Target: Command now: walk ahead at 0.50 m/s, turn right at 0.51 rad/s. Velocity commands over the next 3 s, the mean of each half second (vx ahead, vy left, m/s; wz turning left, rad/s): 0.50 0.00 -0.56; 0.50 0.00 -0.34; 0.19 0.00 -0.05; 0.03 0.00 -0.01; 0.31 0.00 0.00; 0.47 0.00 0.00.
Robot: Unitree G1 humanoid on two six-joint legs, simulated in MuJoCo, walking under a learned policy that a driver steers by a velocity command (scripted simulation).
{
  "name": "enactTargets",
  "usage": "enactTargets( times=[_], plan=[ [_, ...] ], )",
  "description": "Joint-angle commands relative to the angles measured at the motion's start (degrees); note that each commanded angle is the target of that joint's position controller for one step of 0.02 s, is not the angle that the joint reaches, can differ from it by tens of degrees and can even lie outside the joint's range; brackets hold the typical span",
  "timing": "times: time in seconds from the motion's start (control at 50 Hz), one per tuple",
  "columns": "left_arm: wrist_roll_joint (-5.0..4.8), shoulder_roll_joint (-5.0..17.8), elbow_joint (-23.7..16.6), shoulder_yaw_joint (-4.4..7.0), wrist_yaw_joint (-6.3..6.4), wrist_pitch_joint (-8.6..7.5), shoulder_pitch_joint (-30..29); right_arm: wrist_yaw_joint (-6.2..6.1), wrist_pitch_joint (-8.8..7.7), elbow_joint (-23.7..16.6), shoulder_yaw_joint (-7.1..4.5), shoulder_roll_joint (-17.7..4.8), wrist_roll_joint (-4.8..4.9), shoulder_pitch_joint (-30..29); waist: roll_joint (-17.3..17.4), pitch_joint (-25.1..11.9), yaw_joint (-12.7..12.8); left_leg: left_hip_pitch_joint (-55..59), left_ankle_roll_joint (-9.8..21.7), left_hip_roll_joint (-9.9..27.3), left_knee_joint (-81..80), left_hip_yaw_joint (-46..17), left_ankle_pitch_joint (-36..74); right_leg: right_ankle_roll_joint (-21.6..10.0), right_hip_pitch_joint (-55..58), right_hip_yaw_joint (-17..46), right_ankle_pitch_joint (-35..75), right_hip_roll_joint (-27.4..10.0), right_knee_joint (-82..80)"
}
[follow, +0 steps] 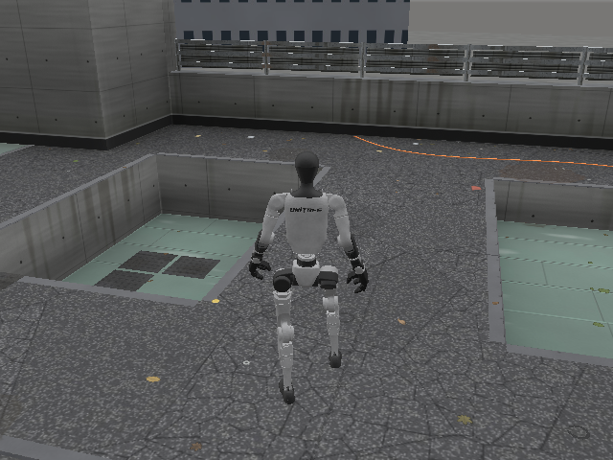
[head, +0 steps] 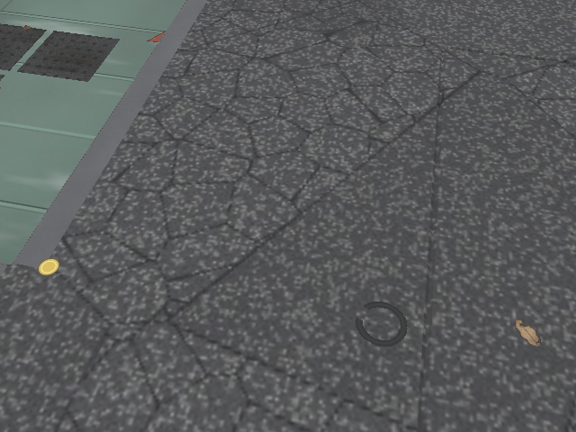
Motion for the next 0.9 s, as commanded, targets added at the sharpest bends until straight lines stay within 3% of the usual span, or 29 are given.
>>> enactTargets(
  times=[0.02,0.08,0.12,0.14,0.16,0.18,0.2,0.22,0.24,0.26,0.28,0.3,0.32,0.36,0.42,0.48,0.58,0.62,0.64,0.66,0.68,0.7,0.72,0.74,0.76,0.78,0.8,0.84,0.9],
  plan=[
    [0.15,0.60,-5.01,-0.50,-1.24,-0.65,-4.66,-0.64,-0.50,-3.53,-2.24,-9.48,0.60,-3.38,4.30,3.20,0.19,-2.57,8.04,16.54,-6.70,-3.44,16.74,-0.96,1.74,-1.96,4.55,-0.35,-7.20],
    [0.10,1.43,-7.48,-0.35,-2.07,-0.51,-8.32,-0.69,0.72,-2.04,-2.82,-10.74,1.62,-1.48,4.55,4.18,-0.51,3.83,6.96,18.27,-3.93,-1.76,20.26,-2.94,0.27,-3.79,0.09,0.43,-11.20],
    [0.19,2.67,-8.55,0.28,-2.42,-0.30,-7.81,-0.86,1.60,-1.78,-3.24,-12.16,2.11,-1.85,5.86,2.55,0.95,6.60,5.74,18.58,1.55,-0.08,34.32,-4.96,3.84,-6.62,-5.52,2.99,-12.36],
    [0.21,3.83,-8.48,0.95,-2.40,-0.08,-5.46,-1.03,2.05,-1.87,-3.48,-13.06,2.38,-2.24,7.04,0.22,2.65,7.26,5.05,18.34,6.63,0.72,44.44,-6.19,8.21,-8.53,-8.71,5.20,-12.12],
    [0.03,5.74,-7.28,2.15,-2.22,0.11,0.57,-1.15,2.58,-2.03,-3.54,-13.46,2.62,-2.95,7.19,-3.29,6.32,6.12,4.05,17.25,15.65,1.94,51.26,-7.81,16.28,-10.08,-9.84,7.91,-13.33],
    [-0.14,9.12,-4.71,4.15,-1.49,0.35,10.24,-1.32,2.74,-2.29,-2.99,-12.41,2.65,-3.24,5.78,-8.33,11.31,-0.30,1.92,14.79,28.72,3.35,48.29,-10.09,31.06,-9.48,-6.59,10.24,-16.78],
    [-0.49,14.86,-3.35,5.78,-0.15,1.00,16.75,-1.29,2.21,-3.61,-1.26,-7.72,0.25,-1.10,-5.07,-13.10,11.72,-16.86,-1.06,10.89,47.96,3.34,16.39,-14.13,47.83,7.67,-3.25,-0.49,-17.34],
    [-0.52,18.16,-5.60,5.66,-0.43,0.06,12.93,-0.62,0.36,-6.80,0.59,-2.84,-0.05,1.62,-14.32,-20.92,5.96,-38.26,-3.89,-1.51,65.61,-7.69,-21.54,-26.12,62.27,41.96,-17.89,-12.28,-27.98],
    [-0.20,12.53,-6.30,4.11,-0.97,-0.80,13.50,0.18,-1.59,-7.27,-0.51,-8.75,2.11,-5.31,-4.62,-20.52,10.54,-44.42,-2.46,1.54,67.59,-16.59,-18.99,-23.43,61.53,41.95,-20.98,-12.61,-33.21],
    [0.15,10.11,-5.87,3.39,-0.98,-1.57,11.96,0.48,-2.53,-8.66,-0.59,-9.34,3.47,-9.02,-2.86,-12.84,9.93,-46.71,-1.00,3.71,64.79,-15.81,-14.03,-21.09,55.13,33.84,-17.98,-10.78,-33.21],
    [0.12,8.65,-6.11,2.86,-0.96,-1.96,8.42,0.01,-2.84,-8.10,-0.39,-8.46,2.44,-9.05,2.50,-7.88,6.89,-43.91,-0.82,6.33,59.38,-15.79,-9.67,-19.01,46.26,27.22,-11.43,-8.21,-32.99],
    [0.32,6.61,-6.76,2.27,-0.65,-2.06,5.10,-0.37,-2.59,-7.49,-0.82,-9.06,0.88,-8.66,2.17,-5.89,4.86,-39.87,-1.29,7.97,54.37,-15.93,-7.11,-17.92,39.77,22.29,-5.33,-6.16,-33.38],
    [1.00,5.96,-7.73,1.91,-0.32,-2.06,3.39,-0.26,-1.93,-7.20,-1.03,-9.11,0.46,-7.59,0.70,-4.95,3.27,-36.31,-1.73,8.69,52.56,-16.13,-5.31,-17.66,35.36,20.00,-1.46,-4.74,-34.57],
    [0.92,6.53,-7.88,2.08,0.23,-2.27,3.16,-0.21,-0.79,-7.14,-0.89,-7.81,-0.06,-6.85,0.72,-4.38,2.29,-34.08,-3.45,8.31,48.33,-15.00,-3.46,-18.15,30.94,16.99,4.77,-3.55,-35.93],
    [0.53,8.39,-6.86,2.62,1.35,-2.25,5.50,-0.33,-0.05,-8.68,-0.07,-5.74,-0.29,-11.94,0.79,-2.14,3.59,-34.50,-5.72,6.80,37.27,-13.91,5.09,-16.90,27.24,12.48,6.78,-1.11,-36.51],
    [0.13,8.61,-5.96,2.74,1.92,-1.72,7.64,0.26,-0.41,-10.03,0.73,-4.21,0.15,-18.23,-1.26,-1.16,6.21,-30.32,-6.08,3.95,23.98,-13.52,15.84,-14.05,25.07,10.51,0.42,1.58,-35.60],
    [-0.35,8.26,-4.22,2.85,2.24,-1.01,11.27,1.48,-1.51,-11.50,0.01,-6.77,1.20,-22.04,-2.63,-0.93,7.25,-26.93,-4.37,2.13,15.26,-15.77,15.82,-12.43,30.14,17.33,-5.43,-1.14,-30.30],
    [-0.03,8.11,-4.15,2.93,2.40,-0.72,10.61,1.68,-2.01,-10.84,-0.59,-7.99,1.30,-19.13,-4.45,-1.41,5.52,-24.23,-2.65,2.24,14.48,-15.45,11.18,-11.51,32.59,19.63,-3.73,-2.46,-26.97],
    [0.11,7.23,-4.13,2.68,2.37,-0.57,10.10,1.59,-2.28,-9.68,-0.98,-8.32,1.11,-15.31,-4.95,-2.50,3.56,-19.44,-1.32,1.95,12.69,-14.11,10.94,-10.62,32.64,19.22,-1.01,-1.68,-24.24],
    [0.43,4.99,-4.18,1.87,2.17,-0.65,10.43,1.31,-2.60,-8.35,-1.79,-9.81,0.40,-9.80,-4.03,-6.34,1.08,-10.38,0.72,3.23,11.93,-14.38,10.71,-8.91,31.50,16.88,2.88,1.34,-17.05],
    [1.39,1.96,-4.95,0.59,2.03,-0.73,11.62,0.97,-2.67,-7.61,-2.38,-12.53,-0.46,-1.68,2.25,-14.49,-1.81,3.81,4.32,12.38,12.93,-24.06,7.74,-6.76,25.01,12.45,-5.62,4.97,-1.26],
    [-0.68,-1.20,-5.37,-0.31,1.90,-1.34,20.99,1.48,-1.89,-4.54,-3.75,-17.21,-0.58,3.54,22.83,-19.98,2.02,20.49,14.62,23.60,6.35,-52.09,-6.23,-2.49,4.38,6.25,-30.60,13.18,17.33],
    [-1.27,4.83,-3.93,0.53,2.15,-1.54,19.24,1.92,-1.76,-4.95,-2.55,-11.57,1.21,2.91,15.93,-15.76,0.04,18.65,13.90,23.81,2.24,-57.68,-21.17,-2.08,-3.15,8.84,-30.71,9.51,24.02],
    [-0.93,7.83,-4.92,1.35,2.12,-1.55,11.71,1.72,-1.50,-5.47,-1.61,-8.37,1.35,-0.02,10.31,-8.28,-1.44,11.82,11.42,21.34,1.65,-48.74,-19.49,-2.20,-4.84,8.04,-25.50,7.62,25.10],
    [-0.14,7.32,-5.92,1.22,2.29,-1.57,7.56,1.62,-1.11,-5.93,-1.06,-7.57,0.58,-3.04,6.24,-4.86,-0.55,5.40,10.07,18.86,1.26,-41.77,-12.59,-2.19,-3.28,5.83,-21.82,5.69,23.73],
    [0.68,6.52,-6.76,1.20,2.12,-1.88,5.12,1.54,-0.87,-5.56,-0.65,-6.48,0.30,-4.55,5.86,-1.88,0.25,0.46,10.30,16.90,0.27,-37.09,-6.16,-2.14,-2.64,5.38,-19.18,4.19,20.41],
    [0.67,5.52,-6.90,1.16,1.76,-2.04,5.35,1.32,-0.96,-5.32,-0.22,-5.70,-0.13,-5.13,7.47,-1.61,1.73,-2.49,9.82,15.18,-0.72,-33.43,-1.44,-2.25,0.18,4.86,-17.22,2.51,17.70],
    [0.47,3.48,-6.49,0.72,1.36,-2.04,6.41,1.19,-1.16,-4.48,-0.03,-5.24,0.38,-4.52,8.92,-2.18,2.62,-4.19,10.38,13.65,-2.41,-29.23,4.32,-1.83,2.37,2.78,-16.41,1.60,13.44],
    [1.03,1.51,-8.11,-0.25,1.16,-2.13,1.97,0.84,-1.14,-3.08,-0.67,-8.12,1.16,-2.93,7.51,-0.86,1.80,-5.10,11.91,14.31,-4.93,-25.27,10.10,-0.60,0.89,0.82,-12.23,0.49,4.13]
  ],
)
Next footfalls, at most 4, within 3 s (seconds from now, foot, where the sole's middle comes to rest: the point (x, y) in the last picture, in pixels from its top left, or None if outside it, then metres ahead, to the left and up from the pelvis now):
0.18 right None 0.27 -0.14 -0.78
0.66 left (293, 389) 0.59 -0.02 -0.78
1.14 right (422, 333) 0.72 -0.36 -0.78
1.46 left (328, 309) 0.80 -0.12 -0.78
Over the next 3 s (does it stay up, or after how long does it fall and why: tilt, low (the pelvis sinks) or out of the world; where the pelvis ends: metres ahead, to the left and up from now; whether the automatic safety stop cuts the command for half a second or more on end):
stays up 1.10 -0.38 0.00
